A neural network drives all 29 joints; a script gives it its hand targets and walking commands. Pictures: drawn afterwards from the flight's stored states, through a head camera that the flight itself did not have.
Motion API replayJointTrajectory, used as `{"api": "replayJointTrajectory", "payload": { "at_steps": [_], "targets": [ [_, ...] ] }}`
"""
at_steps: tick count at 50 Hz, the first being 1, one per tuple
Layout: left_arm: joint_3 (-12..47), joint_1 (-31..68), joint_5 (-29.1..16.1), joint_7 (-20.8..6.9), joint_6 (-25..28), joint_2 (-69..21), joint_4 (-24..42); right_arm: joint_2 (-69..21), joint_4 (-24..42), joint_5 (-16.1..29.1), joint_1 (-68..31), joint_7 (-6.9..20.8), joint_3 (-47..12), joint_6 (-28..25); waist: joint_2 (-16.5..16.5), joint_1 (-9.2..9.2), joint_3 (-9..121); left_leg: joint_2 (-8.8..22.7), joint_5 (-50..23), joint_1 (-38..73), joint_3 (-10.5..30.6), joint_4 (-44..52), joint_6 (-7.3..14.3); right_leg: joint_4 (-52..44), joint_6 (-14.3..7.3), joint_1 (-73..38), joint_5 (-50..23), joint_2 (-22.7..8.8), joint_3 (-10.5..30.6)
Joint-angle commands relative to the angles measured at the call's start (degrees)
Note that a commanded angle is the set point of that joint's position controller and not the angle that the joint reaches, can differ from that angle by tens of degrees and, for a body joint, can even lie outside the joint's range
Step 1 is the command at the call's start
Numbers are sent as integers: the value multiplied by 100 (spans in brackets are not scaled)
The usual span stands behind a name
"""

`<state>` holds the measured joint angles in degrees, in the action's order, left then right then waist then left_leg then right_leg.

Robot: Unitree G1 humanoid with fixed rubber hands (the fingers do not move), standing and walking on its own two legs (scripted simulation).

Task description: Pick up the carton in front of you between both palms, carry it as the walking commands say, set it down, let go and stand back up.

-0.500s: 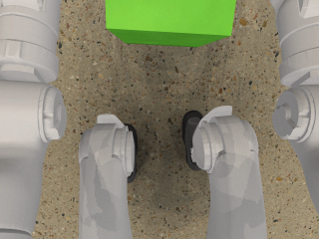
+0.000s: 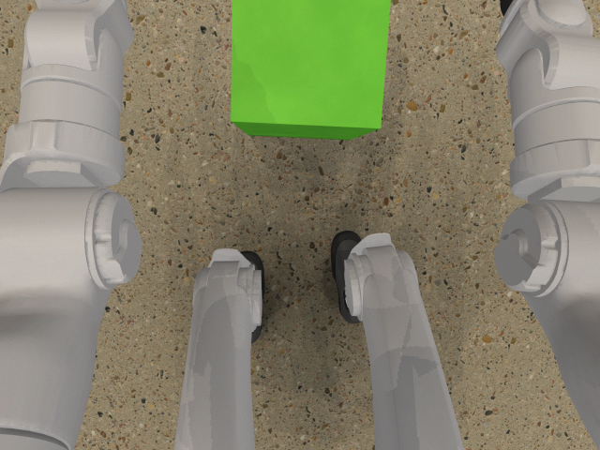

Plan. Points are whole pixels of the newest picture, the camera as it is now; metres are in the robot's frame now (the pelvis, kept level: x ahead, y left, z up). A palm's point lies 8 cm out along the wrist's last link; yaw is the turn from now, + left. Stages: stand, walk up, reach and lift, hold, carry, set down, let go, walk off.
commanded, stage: set down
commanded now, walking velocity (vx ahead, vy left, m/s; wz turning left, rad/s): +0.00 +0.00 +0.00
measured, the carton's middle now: (304, 71) +0.55 -0.04 -0.39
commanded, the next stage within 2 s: let go in 0.34 s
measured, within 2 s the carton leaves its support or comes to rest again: neither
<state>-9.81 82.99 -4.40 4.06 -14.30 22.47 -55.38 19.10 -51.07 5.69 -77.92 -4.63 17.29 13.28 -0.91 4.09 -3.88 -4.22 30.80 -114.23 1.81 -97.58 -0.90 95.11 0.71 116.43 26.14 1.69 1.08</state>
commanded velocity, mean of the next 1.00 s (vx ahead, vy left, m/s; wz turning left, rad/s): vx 0.00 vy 0.00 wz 0.00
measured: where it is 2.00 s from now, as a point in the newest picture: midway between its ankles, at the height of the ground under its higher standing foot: (299, 302)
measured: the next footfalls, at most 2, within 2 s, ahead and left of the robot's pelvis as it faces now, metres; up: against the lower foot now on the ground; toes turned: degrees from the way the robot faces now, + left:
none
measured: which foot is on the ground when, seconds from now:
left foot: down 0.00-1.00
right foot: down 0.00-1.00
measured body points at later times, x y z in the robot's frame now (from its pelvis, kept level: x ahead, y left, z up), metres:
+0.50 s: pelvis +0.03 +0.00 +0.14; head +0.35 -0.01 +0.45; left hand +0.58 +0.16 +0.03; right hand +0.54 -0.24 +0.02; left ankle +0.08 +0.12 -0.48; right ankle +0.11 -0.12 -0.48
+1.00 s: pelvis +0.08 -0.01 +0.23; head +0.26 -0.01 +0.65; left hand +0.41 +0.20 +0.12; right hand +0.37 -0.25 +0.13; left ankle +0.08 +0.12 -0.48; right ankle +0.11 -0.12 -0.48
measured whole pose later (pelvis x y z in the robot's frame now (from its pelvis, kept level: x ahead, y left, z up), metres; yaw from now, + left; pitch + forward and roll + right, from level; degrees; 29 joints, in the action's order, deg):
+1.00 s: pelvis +0.08 -0.01 +0.23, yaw +0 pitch +25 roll +0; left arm -9.9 16.2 4.0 -0.5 -1.9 9.8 -35.4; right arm 10.7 -33.4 -1.5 -12.8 4.2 8.6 1.5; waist 0.4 2.5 3.4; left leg -2.0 16.8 -47.5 3.8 -38.9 -0.7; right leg 38.4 -0.6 50.0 13.8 2.0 2.3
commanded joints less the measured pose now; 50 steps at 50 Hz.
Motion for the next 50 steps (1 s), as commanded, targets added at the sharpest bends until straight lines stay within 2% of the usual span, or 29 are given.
{"api": "replayJointTrajectory", "payload": {
  "at_steps": [1,16,20,23,27,33,43,50],
  "targets": [
    [-116,1596,48,-55,66,648,770,767,809,-21,-1364,55,72,-47,-300,158,7367,-189,-2125,3393,-399,1249,-87,-901,75,-4759,-2692,218,-394],
    [-490,919,454,-360,302,381,545,399,695,-486,-678,269,425,-273,-255,124,6547,-91,-2514,4409,-271,3138,-151,-2803,135,-5619,-2948,171,-283],
    [-663,459,756,-379,334,181,548,279,680,-758,-250,387,498,-330,-249,74,6507,-71,-2690,4876,-251,3601,-173,-3262,142,-5976,-3036,166,-288],
    [-775,-184,1026,-292,336,-24,827,251,901,-1020,342,523,496,-357,-245,32,6756,-74,-3131,5500,-233,3931,-185,-3567,117,-6409,-3326,182,-308],
    [-783,-1341,1197,-125,359,-367,1557,255,1426,-1276,1379,734,314,-393,-138,5,6905,-73,-3580,6197,-197,4337,-194,-3929,61,-7091,-3675,178,-301],
    [-548,-2791,1034,-152,624,-588,2489,95,2041,-1171,2800,908,-71,-601,97,-4,6154,-39,-3359,6128,-198,4990,-153,-4486,3,-8496,-4181,51,-45],
    [-286,-5358,937,-387,1144,-780,2334,-317,2081,-834,5271,920,-520,-1088,167,-156,4682,34,-2934,6580,-118,5827,-66,-5214,32,-9631,-4299,-106,236],
    [-10,-6835,775,-480,1423,-757,2639,-304,2403,-648,6787,850,-865,-1360,166,-157,3607,125,-2690,7797,-58,6351,-23,-5844,63,-9974,-3630,-46,201]
  ]
}}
